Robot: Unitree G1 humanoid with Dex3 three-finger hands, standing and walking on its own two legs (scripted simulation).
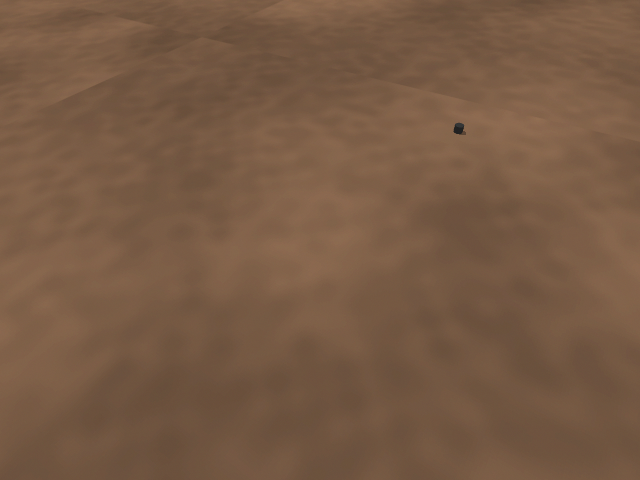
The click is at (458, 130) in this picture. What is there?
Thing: low tin
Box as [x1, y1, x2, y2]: [453, 123, 463, 133]
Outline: 456,123 453,131 456,133 461,133 463,124
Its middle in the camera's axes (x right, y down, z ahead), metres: +0.81 -0.70 +2.28
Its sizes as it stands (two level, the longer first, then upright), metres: 0.053 0.053 0.044
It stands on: the floor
